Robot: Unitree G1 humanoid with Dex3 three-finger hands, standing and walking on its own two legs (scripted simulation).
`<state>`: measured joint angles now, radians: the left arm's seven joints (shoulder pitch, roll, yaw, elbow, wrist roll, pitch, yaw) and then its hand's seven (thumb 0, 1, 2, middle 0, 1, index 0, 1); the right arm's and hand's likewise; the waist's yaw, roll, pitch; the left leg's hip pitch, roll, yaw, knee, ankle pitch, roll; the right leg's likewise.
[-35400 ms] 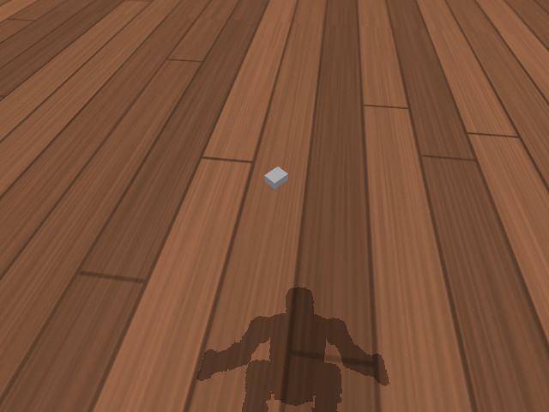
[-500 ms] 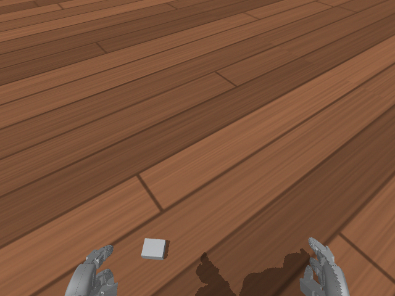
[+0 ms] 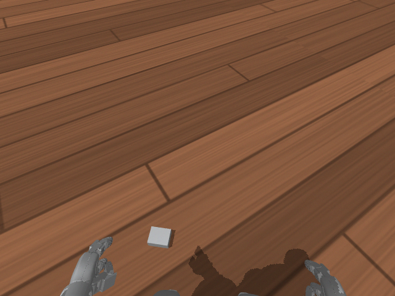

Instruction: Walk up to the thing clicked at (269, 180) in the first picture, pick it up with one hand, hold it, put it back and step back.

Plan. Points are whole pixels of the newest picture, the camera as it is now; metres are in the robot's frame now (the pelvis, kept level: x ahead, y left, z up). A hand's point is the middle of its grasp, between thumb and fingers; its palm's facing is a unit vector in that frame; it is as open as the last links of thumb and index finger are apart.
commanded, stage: stand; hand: left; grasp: from above
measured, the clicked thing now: (159, 237) +0.45 +0.22 -0.71
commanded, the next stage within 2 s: none
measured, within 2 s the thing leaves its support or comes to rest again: neither
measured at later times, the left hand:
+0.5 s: hand out of the picture +0.04 +0.24 -0.12, palm faces +0.06 -0.94 -0.32, open 7.3 cm
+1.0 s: hand out of the picture +0.05 +0.24 -0.11, palm faces +0.05 -0.94 -0.33, open 7.3 cm
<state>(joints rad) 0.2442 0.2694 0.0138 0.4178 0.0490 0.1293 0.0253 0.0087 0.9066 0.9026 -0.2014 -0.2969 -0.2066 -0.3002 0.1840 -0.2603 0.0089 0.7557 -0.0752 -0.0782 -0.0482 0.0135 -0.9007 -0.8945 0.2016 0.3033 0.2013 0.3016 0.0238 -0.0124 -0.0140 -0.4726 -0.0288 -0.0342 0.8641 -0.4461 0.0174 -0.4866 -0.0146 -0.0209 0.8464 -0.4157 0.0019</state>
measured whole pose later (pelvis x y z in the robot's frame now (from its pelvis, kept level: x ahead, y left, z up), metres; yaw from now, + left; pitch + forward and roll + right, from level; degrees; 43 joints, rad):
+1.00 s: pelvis +0.00 +0.00 +0.05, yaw +1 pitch -4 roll +0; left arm 0.13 0.30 0.03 1.17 0.02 -0.01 0.02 0.00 0.91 0.90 -0.20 -0.30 -0.21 -0.30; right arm 0.15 -0.31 -0.02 1.13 -0.02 0.00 -0.02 0.01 -0.91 -0.89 0.20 0.30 0.20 0.30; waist 0.02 0.01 0.06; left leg -0.09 -0.03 -0.06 0.34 -0.19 0.01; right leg -0.10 -0.02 -0.04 0.33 -0.17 0.01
